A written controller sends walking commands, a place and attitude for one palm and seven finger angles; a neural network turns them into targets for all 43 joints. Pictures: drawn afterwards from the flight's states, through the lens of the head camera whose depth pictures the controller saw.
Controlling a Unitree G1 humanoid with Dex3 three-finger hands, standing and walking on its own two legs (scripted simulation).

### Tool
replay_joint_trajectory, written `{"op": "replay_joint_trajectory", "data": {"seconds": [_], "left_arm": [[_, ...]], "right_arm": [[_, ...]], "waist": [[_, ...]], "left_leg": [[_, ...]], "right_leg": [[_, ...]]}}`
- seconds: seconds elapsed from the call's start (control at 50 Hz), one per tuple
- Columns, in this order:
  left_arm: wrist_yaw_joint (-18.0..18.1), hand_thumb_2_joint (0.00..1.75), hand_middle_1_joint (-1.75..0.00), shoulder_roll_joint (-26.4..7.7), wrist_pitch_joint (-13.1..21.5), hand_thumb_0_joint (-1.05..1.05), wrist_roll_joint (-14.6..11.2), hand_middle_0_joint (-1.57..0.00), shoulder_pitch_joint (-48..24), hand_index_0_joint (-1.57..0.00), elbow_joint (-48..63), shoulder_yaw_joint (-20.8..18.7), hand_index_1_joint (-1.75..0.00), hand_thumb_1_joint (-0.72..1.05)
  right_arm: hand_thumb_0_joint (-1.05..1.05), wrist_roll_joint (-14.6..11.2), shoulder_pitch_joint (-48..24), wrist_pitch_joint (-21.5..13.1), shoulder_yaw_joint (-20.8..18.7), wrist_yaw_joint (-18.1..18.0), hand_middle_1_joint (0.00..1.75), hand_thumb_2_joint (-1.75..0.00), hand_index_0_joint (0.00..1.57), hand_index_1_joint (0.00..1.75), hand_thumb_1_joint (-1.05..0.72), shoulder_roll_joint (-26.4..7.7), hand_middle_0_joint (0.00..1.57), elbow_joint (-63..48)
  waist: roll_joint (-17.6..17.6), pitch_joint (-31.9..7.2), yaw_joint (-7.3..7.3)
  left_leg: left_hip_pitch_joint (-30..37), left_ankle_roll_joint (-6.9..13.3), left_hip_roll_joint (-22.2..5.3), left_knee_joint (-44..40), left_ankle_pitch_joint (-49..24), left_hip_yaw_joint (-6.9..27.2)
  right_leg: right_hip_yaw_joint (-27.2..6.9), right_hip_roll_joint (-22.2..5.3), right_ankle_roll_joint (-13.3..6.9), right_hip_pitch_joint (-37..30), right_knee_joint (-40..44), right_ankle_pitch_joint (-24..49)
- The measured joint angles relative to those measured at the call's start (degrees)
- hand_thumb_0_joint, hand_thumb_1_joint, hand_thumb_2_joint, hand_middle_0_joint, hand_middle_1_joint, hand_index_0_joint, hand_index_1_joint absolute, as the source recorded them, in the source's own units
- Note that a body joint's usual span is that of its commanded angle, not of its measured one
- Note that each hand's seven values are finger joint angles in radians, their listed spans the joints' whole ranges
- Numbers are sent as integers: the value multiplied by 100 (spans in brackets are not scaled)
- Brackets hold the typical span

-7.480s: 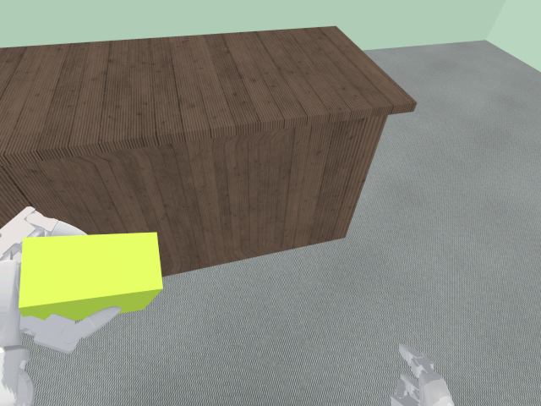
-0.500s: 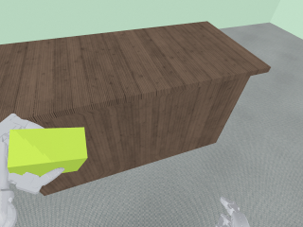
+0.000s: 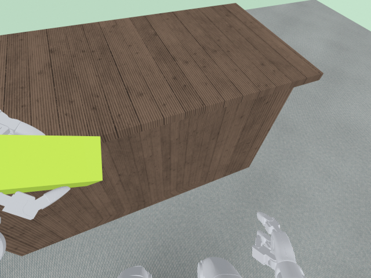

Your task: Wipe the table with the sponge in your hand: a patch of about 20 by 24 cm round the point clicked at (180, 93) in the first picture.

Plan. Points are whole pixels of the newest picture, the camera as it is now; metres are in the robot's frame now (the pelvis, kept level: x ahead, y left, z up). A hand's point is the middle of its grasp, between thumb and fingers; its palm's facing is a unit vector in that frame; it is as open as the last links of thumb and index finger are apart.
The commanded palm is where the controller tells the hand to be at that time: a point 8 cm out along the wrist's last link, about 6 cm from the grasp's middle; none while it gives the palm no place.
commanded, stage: shuffle to correct the standing spot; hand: left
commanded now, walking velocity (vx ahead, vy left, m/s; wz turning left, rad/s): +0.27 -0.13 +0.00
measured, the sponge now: (64, 165) +0.25 +0.21 +0.16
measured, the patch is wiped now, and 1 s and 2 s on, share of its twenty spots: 0.00 0.00 0.00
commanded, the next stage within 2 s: come to a stop and stand still in 1.06 s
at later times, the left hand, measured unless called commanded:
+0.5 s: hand (104, 111) +0.35 +0.17 +0.19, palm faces +0.41 -0.86 -0.32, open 10.5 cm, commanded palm +0.28 +0.21 +0.20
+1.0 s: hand (166, 80) +0.44 +0.07 +0.19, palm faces +0.39 -0.83 -0.41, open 10.6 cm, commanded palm +0.37 +0.12 +0.20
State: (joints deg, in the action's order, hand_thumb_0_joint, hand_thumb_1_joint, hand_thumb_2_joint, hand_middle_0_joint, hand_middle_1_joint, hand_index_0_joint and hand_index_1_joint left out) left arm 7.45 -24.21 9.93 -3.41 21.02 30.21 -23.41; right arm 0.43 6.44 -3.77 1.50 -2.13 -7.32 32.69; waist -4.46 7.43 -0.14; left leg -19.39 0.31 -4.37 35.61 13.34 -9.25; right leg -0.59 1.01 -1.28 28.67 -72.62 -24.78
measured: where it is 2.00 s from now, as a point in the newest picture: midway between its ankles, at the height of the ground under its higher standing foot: (209, 263)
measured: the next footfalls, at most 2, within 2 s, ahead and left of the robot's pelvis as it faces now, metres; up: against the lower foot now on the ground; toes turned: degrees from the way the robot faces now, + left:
right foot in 0.16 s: +0.15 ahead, -0.18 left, +0.00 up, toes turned -7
left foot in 0.44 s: +0.21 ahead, +0.04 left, +0.00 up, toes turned +10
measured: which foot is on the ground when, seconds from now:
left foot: down 0.00-0.16, up 0.18-0.42, down 0.44-0.78, up 0.80-1.00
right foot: up 0.00-0.14, down 0.16-0.44, up 0.46-0.76, down 0.78-1.00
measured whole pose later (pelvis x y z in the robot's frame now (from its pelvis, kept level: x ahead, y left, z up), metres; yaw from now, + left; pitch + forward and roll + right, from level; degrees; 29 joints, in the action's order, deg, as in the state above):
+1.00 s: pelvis +0.22 -0.16 +0.01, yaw +1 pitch -1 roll +1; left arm 8.5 -21.1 10.2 -1.3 26.3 32.8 -19.9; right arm -0.2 9.9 -2.6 0.1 -3.3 -12.3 36.4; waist -1.7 5.1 0.1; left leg -25.9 -0.2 -4.2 54.3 22.1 -4.6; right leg 10.1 -1.7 -4.5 17.1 -31.3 -13.6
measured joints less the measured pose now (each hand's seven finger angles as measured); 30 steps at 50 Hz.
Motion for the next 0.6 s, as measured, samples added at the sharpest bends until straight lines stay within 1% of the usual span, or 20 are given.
{"op": "replay_joint_trajectory", "data": {"seconds": [0.04, 0.08, 0.14, 0.16, 0.18, 0.2, 0.22, 0.24, 0.28, 0.3, 0.34, 0.4, 0.42, 0.44, 0.46, 0.48, 0.5, 0.54, 0.56, 0.6], "left_arm": [[-39, 100, -134, 22, 52, -1, 31, -68, 173, -70, 243, 3, -134, -53], [-47, 100, -134, 5, 163, -1, 46, -68, 475, -70, 465, -42, -134, -53], [-20, 100, -134, -121, 271, -1, 54, -68, 823, -70, 526, -168, -134, -53], [10, 100, -134, -193, 271, -1, 60, -68, 870, -70, 482, -230, -134, -53], [35, 100, -134, -177, 267, -1, 95, -68, 821, -70, 384, -234, -134, -53], [52, 100, -134, -83, 232, -1, 136, -68, 697, -70, 252, -171, -134, -53], [63, 100, -134, 48, 179, -1, 169, -68, 538, -70, 101, -74, -134, -53], [81, 100, -134, 207, 118, -1, 197, -68, 373, -70, -53, 36, -134, -53], [129, 100, -134, 505, 19, -1, 221, -68, 159, -70, -307, 211, -134, -53], [150, 100, -134, 606, -16, -1, 226, -68, 125, -70, -386, 268, -134, -53], [177, 100, -134, 690, -84, -1, 222, -68, 128, -70, -407, 362, -134, -53], [191, 100, -135, 588, -110, -1, 206, -68, 191, -70, -81, 471, -134, -53], [196, 100, -135, 526, -95, -1, 192, -68, 228, -70, 108, 482, -134, -53], [204, 100, -135, 447, -63, -1, 171, -68, 277, -70, 327, 461, -134, -53], [216, 100, -135, 320, -10, -1, 158, -68, 276, -70, 484, 393, -134, -53], [228, 100, -135, 203, 57, -1, 162, -68, 259, -70, 568, 314, -134, -53], [226, 100, -135, 96, 125, -1, 171, -68, 247, -70, 596, 227, -134, -53], [187, 100, -135, -86, 168, -1, 148, -68, 234, -70, 593, 58, -134, -53], [168, 100, -135, -150, 172, -1, 137, -68, 237, -70, 588, -18, -134, -53], [140, 100, -135, -185, 201, -1, 112, -68, 295, -70, 578, -132, -134, -53]], "right_arm": [[1, -17, 70, -59, 52, 48, 30, -90, 20, 30, -90, 53, 20, -57], [1, -37, 226, -126, 77, 76, 30, -90, 20, 30, -90, 66, 21, -119], [1, -75, 539, -166, 78, 57, 30, -90, 20, 30, -90, 26, 21, -165], [1, -83, 644, -163, 80, 37, 30, -90, 20, 30, -90, 10, 21, -157], [1, -90, 696, -148, 60, 14, 30, -90, 20, 30, -90, -50, 21, -102], [1, -100, 701, -113, 27, -16, 30, -90, 20, 30, -90, -138, 21, 22], [1, -121, 692, -72, -1, -52, 30, -90, 20, 30, -90, -234, 21, 179], [1, -140, 680, -27, -29, -76, 30, -90, 20, 30, -90, -329, 21, 332], [1, -154, 644, 64, -59, -99, 30, -90, 20, 30, -90, -482, 21, 537], [1, -148, 618, 106, -64, -108, 30, -90, 20, 30, -90, -532, 21, 582], [1, -129, 571, 157, -85, -120, 30, -90, 20, 30, -90, -573, 21, 569], [1, -83, 558, 101, -156, -134, 30, -90, 20, 30, -90, -572, 20, 389], [1, -70, 567, 60, -188, -142, 30, -90, 20, 30, -90, -585, 20, 297], [1, -66, 575, 13, -226, -157, 30, -90, 20, 30, -90, -612, 20, 182], [1, -62, 527, -19, -285, -174, 30, -90, 20, 30, -90, -561, 20, 122], [1, -54, 467, -34, -324, -181, 30, -90, 20, 30, -90, -488, 20, 85], [1, -44, 411, -47, -330, -179, 30, -90, 20, 30, -90, -408, 20, 68], [1, -24, 359, -73, -275, -156, 30, -90, 19, 30, -91, -264, 20, 44], [1, -25, 356, -93, -236, -130, 30, -90, 19, 30, -91, -201, 20, 36], [1, -40, 384, -118, -158, -55, 30, -90, 19, 30, -90, -105, 20, 15]], "waist": [[107, -52, 6], [254, -143, 37], [486, -312, 121], [498, -392, 155], [576, -438, 199], [653, -458, 228], [686, -477, 253], [685, -486, 286], [610, -485, 318], [547, -479, 306], [392, -443, 236], [170, -372, 95], [136, -352, 55], [135, -341, 26], [24, -288, 2], [-72, -233, 1], [-131, -205, -3], [-113, -236, -53], [-61, -274, -63], [84, -371, -48]], "left_leg": [[97, -84, -142, -147, -7, 42], [161, -191, -312, -199, 47, 91], [143, -304, -588, 128, 375, 247], [79, -287, -646, 381, 591, 294], [-38, -205, -699, 755, 990, 422], [-214, -147, -654, 1295, 1400, 600], [-419, -104, -543, 1909, 1639, 708], [-605, -83, -411, 2473, 1736, 739], [-892, -81, -203, 3160, 1618, 640], [-975, -79, -148, 3211, 1508, 554], [-971, -61, -110, 2727, 1270, 382], [-593, -38, -84, 1207, 771, 208], [-386, -46, -58, 672, 528, 185], [-176, -6, -39, 215, 358, 203], [-155, 78, -6, 268, 324, 176], [-136, 128, 6, 396, 376, 131], [-78, 144, 0, 425, 424, 97], [62, 107, -49, 267, 422, 119], [137, 61, -92, 129, 376, 140], [290, -6, -191, -171, 280, 152]], "right_leg": [[90, -270, 8, 211, 694, 307], [228, -478, 50, 124, 1747, 567], [503, -548, 147, -419, 3120, 820], [557, -540, 168, -636, 3460, 805], [619, -480, 192, -664, 3448, 991], [684, -439, 169, -649, 3264, 921], [741, -431, 127, -679, 3161, 793], [779, -434, 87, -757, 3166, 697], [808, -439, 26, -957, 3377, 669], [813, -432, 18, -1050, 3519, 712], [833, -404, 1, -1221, 3773, 776], [919, -338, -9, -1391, 3884, 703], [946, -303, 0, -1410, 3795, 608], [955, -259, 14, -1376, 3592, 459], [861, -283, 9, -1274, 3207, 240], [683, -257, -1, -1117, 2675, -65], [527, -199, -6, -928, 2105, -241], [441, -119, 17, -560, 1240, -314], [449, -110, 42, -396, 1023, -249], [498, -163, 82, -150, 1070, 7]]}}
